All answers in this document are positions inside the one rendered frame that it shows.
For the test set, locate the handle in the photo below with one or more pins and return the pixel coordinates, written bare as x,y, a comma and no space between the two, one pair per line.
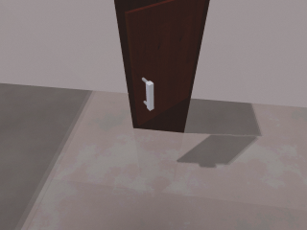
149,94

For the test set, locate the cupboard door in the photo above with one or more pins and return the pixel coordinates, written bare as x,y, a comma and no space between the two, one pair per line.
163,40

